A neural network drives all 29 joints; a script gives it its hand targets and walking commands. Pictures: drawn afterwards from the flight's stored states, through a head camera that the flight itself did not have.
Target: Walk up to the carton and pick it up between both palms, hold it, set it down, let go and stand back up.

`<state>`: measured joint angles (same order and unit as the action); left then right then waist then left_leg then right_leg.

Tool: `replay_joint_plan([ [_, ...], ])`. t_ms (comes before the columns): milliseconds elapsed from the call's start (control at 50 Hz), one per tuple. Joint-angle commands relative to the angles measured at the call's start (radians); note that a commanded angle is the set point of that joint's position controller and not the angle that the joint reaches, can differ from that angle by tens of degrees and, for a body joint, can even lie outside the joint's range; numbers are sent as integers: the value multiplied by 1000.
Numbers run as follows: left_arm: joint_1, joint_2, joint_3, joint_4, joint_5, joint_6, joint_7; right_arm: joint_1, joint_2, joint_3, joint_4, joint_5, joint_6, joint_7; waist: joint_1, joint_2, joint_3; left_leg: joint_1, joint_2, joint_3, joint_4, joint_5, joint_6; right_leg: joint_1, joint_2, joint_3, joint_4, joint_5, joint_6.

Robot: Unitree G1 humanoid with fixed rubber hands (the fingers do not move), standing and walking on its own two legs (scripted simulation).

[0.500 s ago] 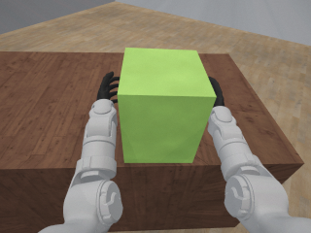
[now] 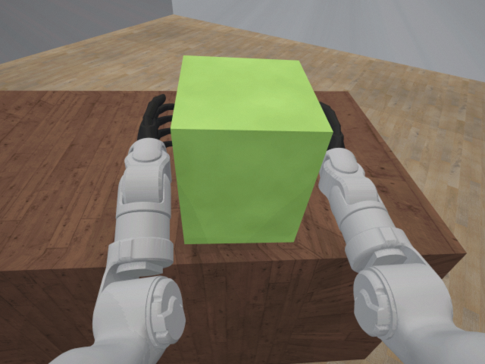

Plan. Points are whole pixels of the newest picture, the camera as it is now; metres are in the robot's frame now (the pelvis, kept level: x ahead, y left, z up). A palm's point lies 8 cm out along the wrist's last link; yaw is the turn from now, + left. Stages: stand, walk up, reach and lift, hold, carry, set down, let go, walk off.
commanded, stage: reach and lift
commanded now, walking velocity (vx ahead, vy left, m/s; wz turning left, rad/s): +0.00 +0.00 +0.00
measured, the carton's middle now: (241, 153) +0.43 -0.01 +0.16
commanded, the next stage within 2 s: hold in 1.70 s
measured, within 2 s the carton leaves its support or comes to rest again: neither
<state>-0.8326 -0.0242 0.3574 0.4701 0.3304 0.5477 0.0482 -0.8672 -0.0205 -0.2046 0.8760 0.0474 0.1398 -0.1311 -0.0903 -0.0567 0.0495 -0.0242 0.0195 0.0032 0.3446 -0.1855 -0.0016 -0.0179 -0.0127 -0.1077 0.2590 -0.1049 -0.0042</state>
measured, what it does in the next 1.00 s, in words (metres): stands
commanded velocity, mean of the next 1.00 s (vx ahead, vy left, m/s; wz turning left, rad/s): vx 0.00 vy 0.00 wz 0.00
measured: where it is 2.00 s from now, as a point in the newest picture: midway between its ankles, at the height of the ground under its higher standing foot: outside the picture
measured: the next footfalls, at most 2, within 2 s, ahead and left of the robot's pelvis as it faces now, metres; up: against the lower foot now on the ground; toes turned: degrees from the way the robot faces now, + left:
none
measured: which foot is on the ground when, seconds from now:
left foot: down 0.00-1.00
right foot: down 0.00-1.00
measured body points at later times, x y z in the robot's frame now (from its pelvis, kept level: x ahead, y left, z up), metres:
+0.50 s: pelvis +0.00 +0.00 +0.00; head -0.06 +0.03 +0.44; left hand +0.40 +0.13 +0.24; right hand +0.39 -0.16 +0.22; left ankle +0.01 +0.12 -0.75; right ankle +0.03 -0.12 -0.75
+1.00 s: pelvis +0.00 -0.01 +0.00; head -0.06 +0.02 +0.44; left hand +0.41 +0.14 +0.25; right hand +0.39 -0.15 +0.24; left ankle +0.01 +0.12 -0.75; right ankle +0.03 -0.12 -0.75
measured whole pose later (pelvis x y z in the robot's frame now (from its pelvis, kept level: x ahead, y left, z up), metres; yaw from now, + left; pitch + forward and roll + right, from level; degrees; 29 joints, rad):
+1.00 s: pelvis +0.00 -0.01 +0.00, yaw +1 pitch -9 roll -1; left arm -0.90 0.03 0.40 0.37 0.38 0.73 -0.05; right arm -0.94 -0.02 -0.10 0.77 0.16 0.35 -0.22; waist -0.12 -0.06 0.02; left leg 0.01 0.03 -0.01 0.34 -0.19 -0.02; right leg 0.02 0.00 -0.11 0.26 -0.12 -0.02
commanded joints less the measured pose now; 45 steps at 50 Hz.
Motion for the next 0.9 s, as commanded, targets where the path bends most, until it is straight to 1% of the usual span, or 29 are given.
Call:
replay_joint_plan([
  [0,-576,-492,-345,-110,-114,3,-164,-706,507,314,-267,80,-14,83,-8,32,-441,-6,-65,28,-43,217,-8,245,55,7,27,226,62],
  [60,-585,-493,-344,-74,-93,31,-172,-707,470,288,-241,83,9,81,-29,85,-356,-6,-51,20,-49,198,-19,182,51,-9,12,140,43],
  [80,-570,-500,-339,-68,-85,43,-175,-714,465,282,-245,86,13,86,-16,86,-328,9,-49,23,-60,198,-29,171,61,-17,1,102,41],
  [100,-569,-515,-362,-85,-96,50,-175,-729,469,288,-285,92,9,87,-26,84,-362,21,-45,16,-51,213,-32,169,61,-17,2,120,35],
  [120,-571,-508,-375,-110,-96,52,-177,-687,474,284,-253,99,19,83,-44,88,-346,36,-47,18,-43,227,-36,172,60,-17,5,134,35],
  [160,-569,-516,-375,-124,-101,62,-176,-725,467,305,-317,111,21,81,-40,88,-393,63,-49,15,-35,233,-36,161,61,-13,8,128,39],
  [200,-596,-526,-389,-135,-113,71,-175,-741,460,297,-296,114,33,81,-49,96,-361,45,-40,9,-38,238,-41,147,72,-22,6,90,33],
  [220,-579,-517,-387,-121,-105,76,-175,-738,466,306,-316,111,33,78,-51,94,-369,60,-40,17,-30,250,-39,166,70,-13,3,115,32],
  [240,-577,-525,-404,-184,-117,73,-178,-714,481,330,-329,122,31,74,-60,84,-411,55,-47,15,-17,287,-44,185,75,-22,17,165,36],
  [260,-563,-512,-394,-158,-121,82,-186,-709,487,341,-337,135,43,65,-52,65,-391,60,-54,20,-13,289,-32,196,65,-10,8,190,41],
  [280,-555,-505,-367,-123,-95,90,-192,-724,472,329,-341,130,51,60,-47,60,-365,31,-52,21,-33,230,-32,197,69,-10,8,141,46],
  [300,-564,-514,-381,-169,-103,90,-196,-718,480,339,-342,143,52,60,-45,71,-380,25,-57,23,-32,267,-36,209,71,-15,15,176,48],
  [320,-564,-513,-392,-174,-100,100,-198,-710,470,339,-344,146,56,61,-58,100,-380,29,-53,18,-31,267,-39,213,67,-13,15,173,39],
  [340,-542,-508,-386,-165,-88,107,-199,-701,453,332,-350,146,59,59,-62,98,-385,47,-49,17,-33,275,-44,211,65,-9,7,170,34],
  [360,-559,-506,-375,-177,-84,112,-201,-715,459,339,-354,146,67,60,-48,99,-365,47,-54,25,-38,251,-43,204,67,-6,7,138,38],
  [400,-538,-487,-359,-157,-82,120,-208,-725,474,355,-392,149,71,58,-38,66,-334,22,-57,26,-50,219,-31,218,68,-14,1,141,40],
  [420,-563,-489,-356,-159,-86,124,-209,-754,472,357,-392,154,78,57,-26,67,-322,5,-60,26,-58,177,-27,226,68,-8,5,100,45],
  [440,-569,-481,-348,-135,-89,128,-211,-756,476,345,-376,152,86,58,-34,59,-302,-15,-58,27,-67,146,-21,212,65,-6,4,76,41],
  [460,-559,-467,-324,-120,-72,133,-214,-758,468,337,-366,140,89,59,-25,36,-283,-32,-60,36,-81,111,-16,203,66,-14,-4,53,41],
  [520,-594,-472,-325,-124,-76,133,-211,-782,484,343,-367,149,92,65,-14,59,-312,-61,-59,36,-98,72,-4,208,60,3,6,44,41],
  [560,-638,-506,-358,-142,-103,131,-202,-818,489,326,-376,144,88,73,-28,96,-358,-30,-48,22,-93,76,-16,190,64,-3,12,25,29],
  [600,-625,-489,-355,-159,-97,134,-203,-797,511,351,-385,151,93,63,-27,65,-389,-2,-56,32,-64,131,-11,205,68,-5,12,90,36],
  [620,-636,-488,-359,-188,-101,136,-204,-785,523,365,-370,165,103,57,-21,71,-398,7,-66,37,-54,166,-13,212,72,-4,20,110,45],
  [740,-625,-450,-290,-72,-80,154,-229,-813,512,343,-345,148,138,35,-19,20,-327,-91,-65,42,-110,-3,17,230,58,16,-3,15,57],
  [760,-662,-452,-308,-114,-95,145,-230,-833,544,356,-369,156,133,32,-18,28,-369,-101,-67,44,-95,17,18,238,55,27,2,39,54],
  [820,-644,-472,-319,-99,-110,151,-236,-811,530,355,-369,170,145,23,-45,46,-379,-49,-69,39,-71,111,3,235,64,19,7,103,53],
  [840,-663,-449,-317,-97,-98,154,-241,-797,518,336,-321,168,156,18,-63,59,-369,-34,-72,37,-71,104,-9,227,63,20,-1,93,50],
  [860,-648,-457,-305,-87,-92,154,-247,-802,526,353,-362,177,155,15,-43,43,-376,-41,-77,44,-68,102,-2,229,66,23,0,93,58],
  [880,-652,-470,-317,-103,-98,152,-250,-832,530,369,-405,194,151,12,-47,62,-411,-35,-83,35,-64,125,-10,252,63,22,9,128,62],
])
